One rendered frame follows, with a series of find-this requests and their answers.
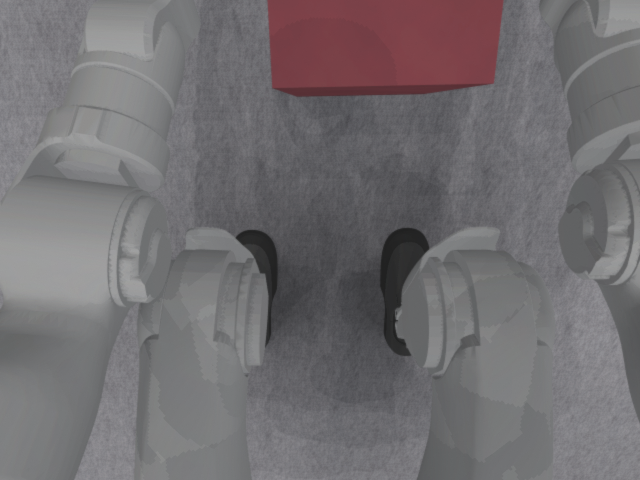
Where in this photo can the robot left thigh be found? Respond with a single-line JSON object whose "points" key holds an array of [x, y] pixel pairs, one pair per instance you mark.
{"points": [[192, 393]]}

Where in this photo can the robot right thigh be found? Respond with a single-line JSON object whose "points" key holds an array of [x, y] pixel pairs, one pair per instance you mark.
{"points": [[471, 319]]}

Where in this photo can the robot thigh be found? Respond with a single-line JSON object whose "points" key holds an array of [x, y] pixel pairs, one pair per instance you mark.
{"points": [[192, 393], [471, 319]]}

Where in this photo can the robot right upper arm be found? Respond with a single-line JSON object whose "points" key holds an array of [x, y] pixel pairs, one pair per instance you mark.
{"points": [[599, 235]]}

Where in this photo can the robot left upper arm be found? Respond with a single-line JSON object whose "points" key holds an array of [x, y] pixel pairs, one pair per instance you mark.
{"points": [[75, 256]]}

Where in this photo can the carton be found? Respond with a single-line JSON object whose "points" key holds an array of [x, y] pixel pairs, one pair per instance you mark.
{"points": [[382, 47]]}

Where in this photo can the left robot forearm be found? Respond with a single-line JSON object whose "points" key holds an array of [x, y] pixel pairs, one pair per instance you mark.
{"points": [[115, 118]]}

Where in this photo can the right robot forearm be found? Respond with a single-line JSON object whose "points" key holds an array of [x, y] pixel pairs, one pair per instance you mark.
{"points": [[597, 53]]}

